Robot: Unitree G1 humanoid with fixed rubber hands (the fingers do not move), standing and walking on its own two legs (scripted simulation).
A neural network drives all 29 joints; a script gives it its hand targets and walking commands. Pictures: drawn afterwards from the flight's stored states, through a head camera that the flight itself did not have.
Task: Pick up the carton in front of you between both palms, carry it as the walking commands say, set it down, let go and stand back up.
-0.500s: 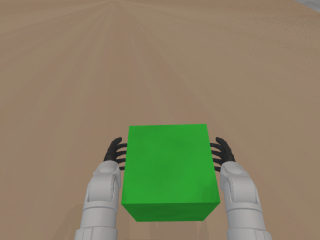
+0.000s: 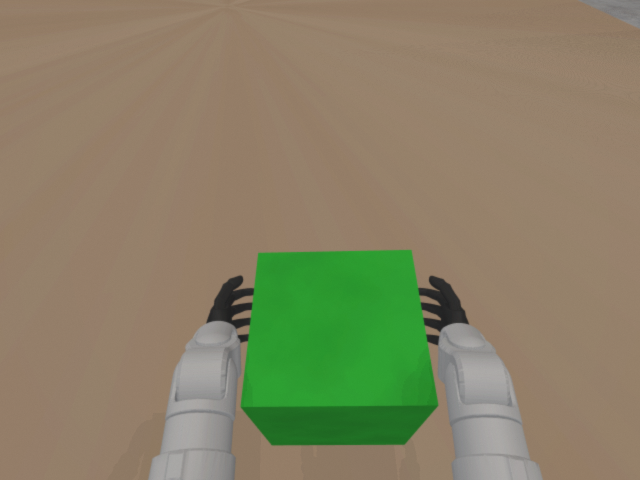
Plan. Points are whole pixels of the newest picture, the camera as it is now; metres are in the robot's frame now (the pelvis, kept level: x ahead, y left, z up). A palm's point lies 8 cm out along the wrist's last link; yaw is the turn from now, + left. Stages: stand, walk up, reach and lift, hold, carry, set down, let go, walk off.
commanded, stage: hold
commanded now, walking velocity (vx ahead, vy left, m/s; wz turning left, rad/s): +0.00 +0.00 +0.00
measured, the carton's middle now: (336, 355) +0.31 +0.00 -0.05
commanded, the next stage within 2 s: set down in 0.40 s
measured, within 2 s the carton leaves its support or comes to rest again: neither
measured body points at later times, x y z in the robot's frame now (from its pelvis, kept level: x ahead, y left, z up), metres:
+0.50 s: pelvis +0.01 +0.02 +0.01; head -0.02 +0.03 +0.46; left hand +0.33 +0.14 +0.04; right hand +0.31 -0.16 +0.05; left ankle +0.06 +0.13 -0.73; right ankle +0.01 -0.09 -0.73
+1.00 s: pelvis -0.03 +0.03 -0.04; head +0.17 +0.02 +0.36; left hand +0.35 +0.15 -0.13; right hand +0.36 -0.15 -0.12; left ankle +0.06 +0.13 -0.73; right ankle +0.02 -0.09 -0.73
